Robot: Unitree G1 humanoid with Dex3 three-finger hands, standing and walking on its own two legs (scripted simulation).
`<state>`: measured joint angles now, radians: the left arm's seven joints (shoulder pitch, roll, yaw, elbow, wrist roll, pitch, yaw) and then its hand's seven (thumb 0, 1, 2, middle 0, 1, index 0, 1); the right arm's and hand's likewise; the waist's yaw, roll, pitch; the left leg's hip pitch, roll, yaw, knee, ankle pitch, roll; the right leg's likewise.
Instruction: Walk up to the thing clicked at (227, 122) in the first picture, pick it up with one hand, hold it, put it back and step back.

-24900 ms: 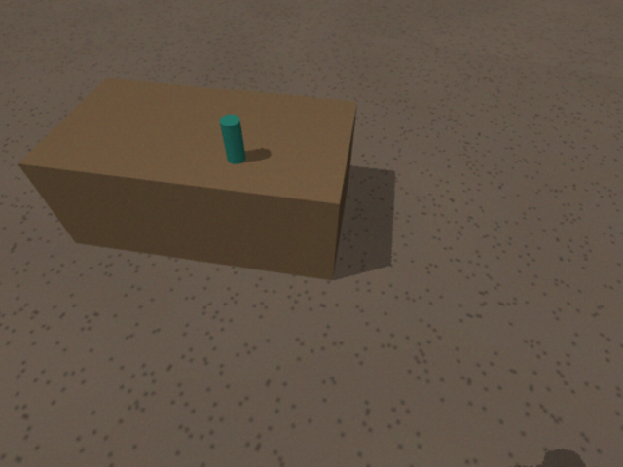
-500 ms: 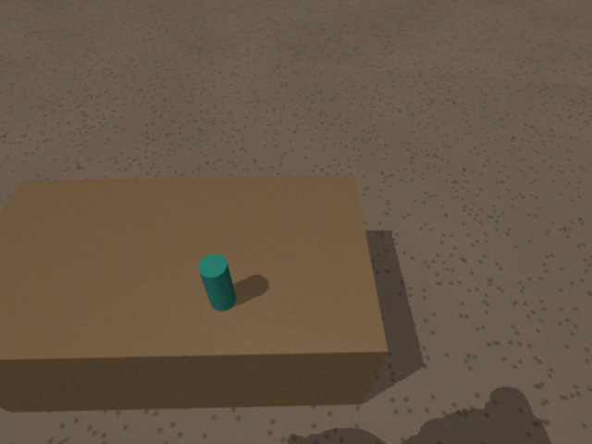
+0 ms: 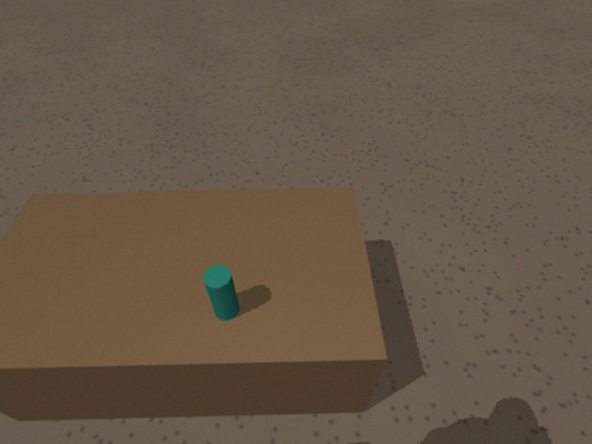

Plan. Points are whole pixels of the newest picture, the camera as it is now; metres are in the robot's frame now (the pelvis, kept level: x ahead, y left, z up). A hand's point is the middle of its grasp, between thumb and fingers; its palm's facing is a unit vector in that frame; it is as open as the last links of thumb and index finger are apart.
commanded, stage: stand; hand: left
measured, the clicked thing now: (222, 293) +0.51 +0.18 -0.28
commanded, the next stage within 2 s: step back in 1.62 s
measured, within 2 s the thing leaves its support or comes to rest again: neither
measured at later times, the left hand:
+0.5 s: hand out of the picture +0.07 +0.26 -0.16, palm faces -0.04 -0.94 -0.34, open 7.4 cm
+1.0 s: hand out of the picture +0.08 +0.26 -0.16, palm faces -0.05 -0.94 -0.34, open 7.4 cm
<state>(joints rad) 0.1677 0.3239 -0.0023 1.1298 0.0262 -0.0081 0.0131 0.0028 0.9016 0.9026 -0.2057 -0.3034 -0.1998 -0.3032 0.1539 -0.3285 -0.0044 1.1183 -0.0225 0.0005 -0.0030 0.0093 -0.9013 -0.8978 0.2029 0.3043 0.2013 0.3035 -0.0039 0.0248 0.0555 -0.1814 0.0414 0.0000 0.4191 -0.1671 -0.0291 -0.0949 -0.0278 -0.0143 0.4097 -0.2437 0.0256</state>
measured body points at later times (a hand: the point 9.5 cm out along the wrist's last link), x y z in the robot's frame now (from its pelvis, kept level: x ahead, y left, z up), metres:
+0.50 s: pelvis +0.01 +0.01 +0.00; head +0.01 +0.01 +0.45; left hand +0.08 +0.30 -0.13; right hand +0.07 -0.29 -0.13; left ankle +0.04 +0.14 -0.74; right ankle -0.01 -0.14 -0.74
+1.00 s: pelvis +0.02 +0.01 +0.00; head +0.03 +0.01 +0.45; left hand +0.08 +0.31 -0.13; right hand +0.08 -0.29 -0.13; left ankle +0.04 +0.14 -0.74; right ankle -0.01 -0.14 -0.74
